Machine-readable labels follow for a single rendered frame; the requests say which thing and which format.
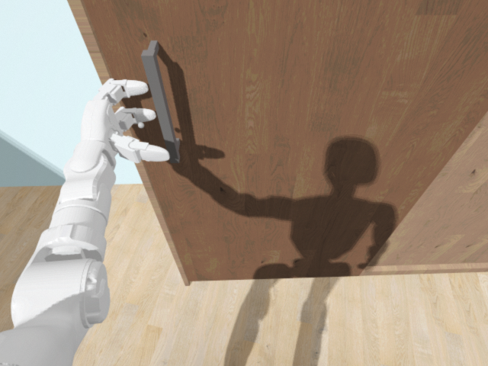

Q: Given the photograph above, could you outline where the left robot upper arm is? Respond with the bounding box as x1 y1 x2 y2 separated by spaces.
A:
0 258 111 366

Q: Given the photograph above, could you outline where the robot left hand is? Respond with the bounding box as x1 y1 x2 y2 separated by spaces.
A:
81 79 170 163

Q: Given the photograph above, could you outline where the robot left forearm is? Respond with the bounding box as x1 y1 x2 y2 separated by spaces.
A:
11 140 116 326

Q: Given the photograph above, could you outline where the handle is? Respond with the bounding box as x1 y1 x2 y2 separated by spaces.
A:
141 40 180 163

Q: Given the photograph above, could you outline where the wardrobe door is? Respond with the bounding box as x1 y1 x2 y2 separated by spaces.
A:
367 111 488 266
83 0 488 281

